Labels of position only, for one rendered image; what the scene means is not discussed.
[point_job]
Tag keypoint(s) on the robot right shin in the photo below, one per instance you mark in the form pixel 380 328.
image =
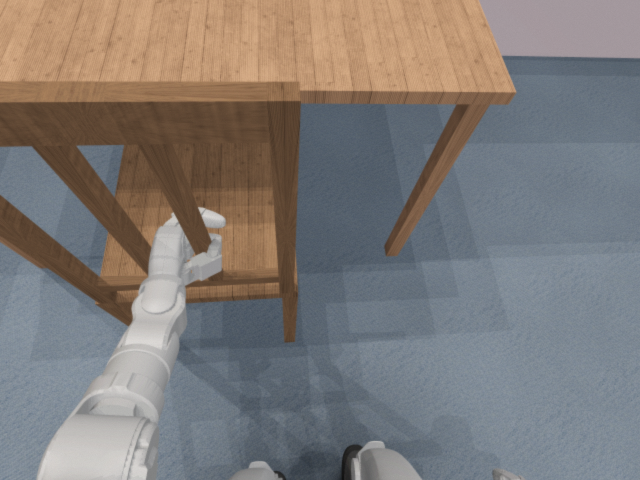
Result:
pixel 372 444

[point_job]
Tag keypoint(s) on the left robot forearm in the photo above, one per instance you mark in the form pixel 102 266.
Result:
pixel 140 367

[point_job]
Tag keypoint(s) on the table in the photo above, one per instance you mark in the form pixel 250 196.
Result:
pixel 340 52

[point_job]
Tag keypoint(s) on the left robot upper arm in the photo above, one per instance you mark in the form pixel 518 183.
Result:
pixel 104 447

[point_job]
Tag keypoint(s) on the robot left hand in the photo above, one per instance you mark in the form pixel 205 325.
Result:
pixel 171 248

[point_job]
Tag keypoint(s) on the robot shin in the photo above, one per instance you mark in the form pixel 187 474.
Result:
pixel 372 444
pixel 260 464

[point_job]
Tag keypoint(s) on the chair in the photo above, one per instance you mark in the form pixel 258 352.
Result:
pixel 229 147

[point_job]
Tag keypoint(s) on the robot left shin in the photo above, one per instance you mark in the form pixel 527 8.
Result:
pixel 260 464

